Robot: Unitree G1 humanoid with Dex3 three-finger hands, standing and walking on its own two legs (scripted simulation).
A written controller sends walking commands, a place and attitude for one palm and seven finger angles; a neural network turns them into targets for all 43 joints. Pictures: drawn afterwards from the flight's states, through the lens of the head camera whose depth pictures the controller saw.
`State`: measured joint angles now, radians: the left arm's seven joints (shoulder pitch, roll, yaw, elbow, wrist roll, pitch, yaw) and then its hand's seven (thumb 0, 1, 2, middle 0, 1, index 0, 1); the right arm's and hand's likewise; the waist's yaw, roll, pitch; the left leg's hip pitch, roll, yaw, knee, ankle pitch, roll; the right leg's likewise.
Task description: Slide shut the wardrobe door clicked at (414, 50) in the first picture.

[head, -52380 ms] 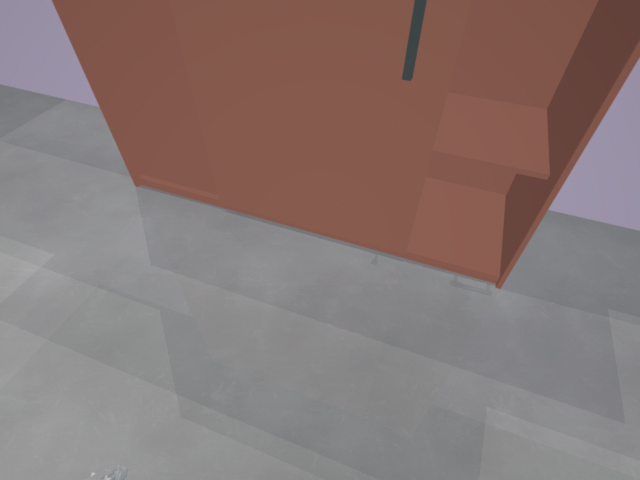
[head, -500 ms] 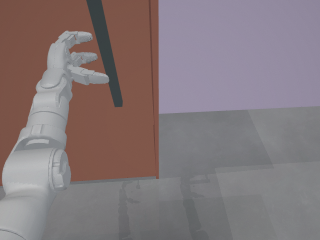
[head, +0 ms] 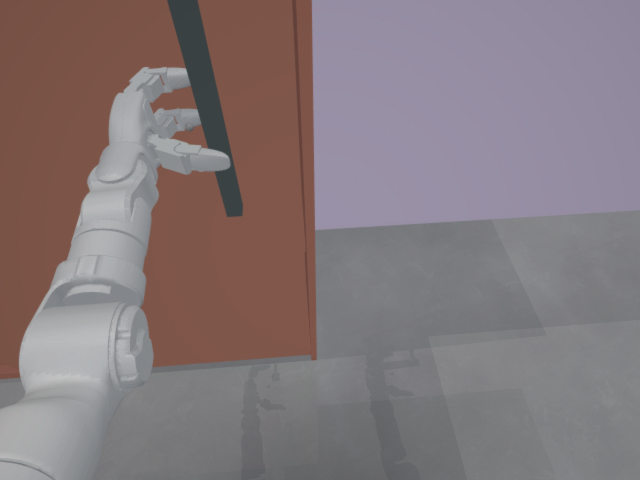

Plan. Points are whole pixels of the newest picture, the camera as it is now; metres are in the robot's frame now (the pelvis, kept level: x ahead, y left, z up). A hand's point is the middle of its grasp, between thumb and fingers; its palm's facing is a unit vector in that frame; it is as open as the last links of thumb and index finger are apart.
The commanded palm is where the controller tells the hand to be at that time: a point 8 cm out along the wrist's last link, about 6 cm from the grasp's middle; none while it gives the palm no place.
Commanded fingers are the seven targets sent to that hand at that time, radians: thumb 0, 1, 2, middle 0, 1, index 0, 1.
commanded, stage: slide the fingers in behind the handle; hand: left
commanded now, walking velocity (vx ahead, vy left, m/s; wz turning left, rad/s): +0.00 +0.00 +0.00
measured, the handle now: (214, 114) +0.54 +0.13 +0.18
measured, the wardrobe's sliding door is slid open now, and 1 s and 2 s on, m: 0.00 0.00 0.00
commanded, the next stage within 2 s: move the hooked fingers beside the handle in 0.24 s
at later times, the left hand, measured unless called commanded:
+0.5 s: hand (202, 125) +0.49 +0.13 +0.19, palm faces +0.06 -1.00 -0.01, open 13.8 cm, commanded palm +0.46 +0.18 +0.19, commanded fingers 0.00 -0.50 0.30 -0.30 -1.20 -0.30 -1.20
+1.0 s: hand (185, 134) +0.47 +0.15 +0.20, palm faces +0.07 -1.00 -0.01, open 14.0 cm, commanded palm +0.44 +0.20 +0.19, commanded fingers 0.00 -0.50 0.30 -0.30 -1.20 -0.30 -1.20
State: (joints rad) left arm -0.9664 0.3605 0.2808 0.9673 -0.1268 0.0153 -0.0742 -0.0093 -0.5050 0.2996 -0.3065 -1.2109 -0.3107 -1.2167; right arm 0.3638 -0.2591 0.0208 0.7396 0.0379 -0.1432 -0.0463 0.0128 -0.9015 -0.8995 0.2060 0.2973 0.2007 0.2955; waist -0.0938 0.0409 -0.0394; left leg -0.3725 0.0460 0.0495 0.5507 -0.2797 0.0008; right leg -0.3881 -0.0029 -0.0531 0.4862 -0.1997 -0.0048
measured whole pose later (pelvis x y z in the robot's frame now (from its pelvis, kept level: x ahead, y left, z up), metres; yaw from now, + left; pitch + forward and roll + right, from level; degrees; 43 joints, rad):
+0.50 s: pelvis +0.01 +0.00 +0.00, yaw +1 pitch +6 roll -1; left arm -0.96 0.31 0.22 0.92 -0.12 0.05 -0.02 -0.01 -0.50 0.30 -0.32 -1.21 -0.32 -1.24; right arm 0.34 -0.25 0.02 0.74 0.04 -0.13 -0.04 0.01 -0.90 -0.90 0.21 0.30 0.20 0.30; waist -0.07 0.05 -0.04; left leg -0.35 0.04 0.04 0.54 -0.28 0.00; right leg -0.37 -0.01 -0.07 0.49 -0.21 -0.01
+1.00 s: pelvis +0.01 -0.01 +0.00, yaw +0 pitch +3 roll -1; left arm -0.84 0.33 0.27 0.80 -0.14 0.09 -0.06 -0.01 -0.50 0.30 -0.30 -1.20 -0.30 -1.20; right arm 0.32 -0.26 0.01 0.72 0.05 -0.10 -0.06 0.01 -0.90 -0.90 0.20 0.30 0.20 0.30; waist -0.07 0.05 -0.03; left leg -0.29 0.06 0.05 0.50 -0.27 -0.01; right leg -0.31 0.01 -0.05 0.45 -0.20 -0.02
